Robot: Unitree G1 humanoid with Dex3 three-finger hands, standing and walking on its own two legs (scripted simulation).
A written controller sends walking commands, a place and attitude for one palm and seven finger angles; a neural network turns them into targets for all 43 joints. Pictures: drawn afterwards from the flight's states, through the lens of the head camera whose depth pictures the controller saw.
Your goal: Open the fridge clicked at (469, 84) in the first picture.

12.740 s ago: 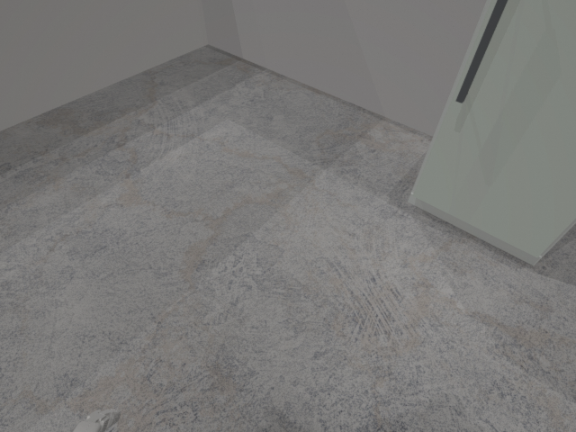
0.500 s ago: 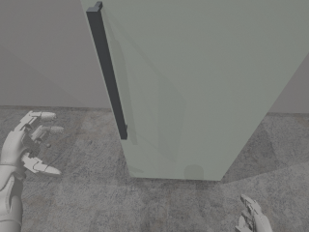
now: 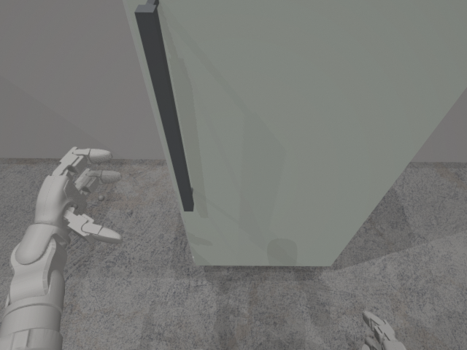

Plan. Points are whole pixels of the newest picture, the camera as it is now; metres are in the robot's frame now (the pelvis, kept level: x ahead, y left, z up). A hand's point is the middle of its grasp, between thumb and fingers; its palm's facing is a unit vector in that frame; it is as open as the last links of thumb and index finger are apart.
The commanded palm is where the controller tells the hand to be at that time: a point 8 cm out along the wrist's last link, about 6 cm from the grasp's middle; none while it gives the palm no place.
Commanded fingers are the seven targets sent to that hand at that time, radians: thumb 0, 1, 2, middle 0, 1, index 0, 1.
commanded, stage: move the hooked fingers beside the handle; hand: left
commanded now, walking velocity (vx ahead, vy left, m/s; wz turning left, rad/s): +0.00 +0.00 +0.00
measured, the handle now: (176, 134) +0.47 +0.14 +0.10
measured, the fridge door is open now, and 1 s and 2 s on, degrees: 0 0 0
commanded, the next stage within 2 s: none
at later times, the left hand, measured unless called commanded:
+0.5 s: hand (123, 180) +0.37 +0.22 +0.08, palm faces +0.05 -1.00 -0.01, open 14.0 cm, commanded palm +0.35 +0.27 +0.09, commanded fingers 0.00 -0.50 0.30 -0.30 -1.20 -0.30 -1.20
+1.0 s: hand (143, 158) +0.42 +0.19 +0.09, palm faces +0.04 -1.00 -0.01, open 14.0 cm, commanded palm +0.38 +0.24 +0.08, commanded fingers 0.00 -0.50 0.30 -0.30 -1.20 -0.30 -1.20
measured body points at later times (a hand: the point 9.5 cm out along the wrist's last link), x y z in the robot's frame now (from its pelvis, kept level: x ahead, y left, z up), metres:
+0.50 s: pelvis +0.00 -0.01 +0.00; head +0.04 -0.01 +0.45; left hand +0.36 +0.27 +0.09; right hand +0.12 -0.26 -0.11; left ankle +0.02 +0.09 -0.72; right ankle -0.01 -0.12 -0.72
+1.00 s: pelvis +0.00 -0.02 -0.01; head +0.06 -0.02 +0.44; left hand +0.41 +0.24 +0.09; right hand +0.07 -0.28 -0.12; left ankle +0.02 +0.08 -0.72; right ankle -0.01 -0.12 -0.72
